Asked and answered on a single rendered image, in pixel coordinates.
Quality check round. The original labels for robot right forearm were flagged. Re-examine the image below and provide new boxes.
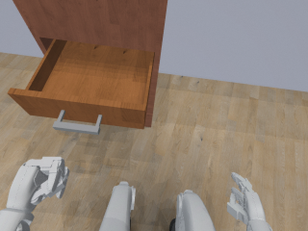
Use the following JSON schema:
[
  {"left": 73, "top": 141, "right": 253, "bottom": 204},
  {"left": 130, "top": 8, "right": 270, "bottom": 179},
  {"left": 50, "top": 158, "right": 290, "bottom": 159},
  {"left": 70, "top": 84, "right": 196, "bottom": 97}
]
[{"left": 246, "top": 219, "right": 272, "bottom": 231}]

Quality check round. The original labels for handle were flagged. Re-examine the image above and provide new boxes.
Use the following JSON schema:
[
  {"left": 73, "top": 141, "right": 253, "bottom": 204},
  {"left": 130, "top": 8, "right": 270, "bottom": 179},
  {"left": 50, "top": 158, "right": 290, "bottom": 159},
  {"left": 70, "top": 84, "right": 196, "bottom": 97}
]
[{"left": 52, "top": 110, "right": 103, "bottom": 136}]

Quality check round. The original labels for robot right hand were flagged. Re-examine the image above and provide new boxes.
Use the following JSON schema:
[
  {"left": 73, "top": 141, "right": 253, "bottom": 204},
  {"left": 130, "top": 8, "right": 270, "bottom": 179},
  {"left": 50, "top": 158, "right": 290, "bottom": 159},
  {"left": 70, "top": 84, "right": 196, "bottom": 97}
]
[{"left": 227, "top": 172, "right": 267, "bottom": 225}]

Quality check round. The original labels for drawer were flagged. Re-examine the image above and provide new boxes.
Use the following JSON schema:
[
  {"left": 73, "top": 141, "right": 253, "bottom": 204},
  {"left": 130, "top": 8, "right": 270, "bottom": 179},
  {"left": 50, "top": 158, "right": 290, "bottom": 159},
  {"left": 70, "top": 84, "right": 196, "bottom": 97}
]
[{"left": 8, "top": 38, "right": 155, "bottom": 130}]

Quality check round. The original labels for robot left forearm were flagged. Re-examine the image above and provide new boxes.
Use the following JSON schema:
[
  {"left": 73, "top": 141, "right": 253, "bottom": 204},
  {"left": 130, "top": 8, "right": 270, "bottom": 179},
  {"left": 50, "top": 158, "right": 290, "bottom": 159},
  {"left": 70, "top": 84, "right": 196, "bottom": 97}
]
[{"left": 0, "top": 208, "right": 34, "bottom": 231}]

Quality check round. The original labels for robot left shin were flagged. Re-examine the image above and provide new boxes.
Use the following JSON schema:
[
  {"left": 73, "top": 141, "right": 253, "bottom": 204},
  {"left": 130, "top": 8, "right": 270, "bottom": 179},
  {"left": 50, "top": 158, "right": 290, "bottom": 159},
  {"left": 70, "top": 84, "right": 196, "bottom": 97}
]
[{"left": 113, "top": 181, "right": 128, "bottom": 190}]

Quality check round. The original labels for right robot thigh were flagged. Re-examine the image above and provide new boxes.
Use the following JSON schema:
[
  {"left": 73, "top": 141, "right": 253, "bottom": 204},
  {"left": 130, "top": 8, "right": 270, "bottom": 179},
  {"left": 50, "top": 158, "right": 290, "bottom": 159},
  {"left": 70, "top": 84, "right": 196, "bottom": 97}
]
[{"left": 176, "top": 192, "right": 217, "bottom": 231}]

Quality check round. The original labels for cabinet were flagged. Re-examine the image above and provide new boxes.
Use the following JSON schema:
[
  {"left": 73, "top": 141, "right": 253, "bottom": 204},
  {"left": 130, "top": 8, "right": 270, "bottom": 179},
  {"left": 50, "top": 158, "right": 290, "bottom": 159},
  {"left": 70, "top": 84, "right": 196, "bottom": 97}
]
[{"left": 13, "top": 0, "right": 168, "bottom": 128}]

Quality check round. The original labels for robot left hand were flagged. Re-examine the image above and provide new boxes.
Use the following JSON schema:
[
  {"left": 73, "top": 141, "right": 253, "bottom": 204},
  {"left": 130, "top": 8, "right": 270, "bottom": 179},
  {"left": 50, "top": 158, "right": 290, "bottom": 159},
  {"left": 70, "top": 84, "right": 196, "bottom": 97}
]
[{"left": 6, "top": 157, "right": 70, "bottom": 213}]

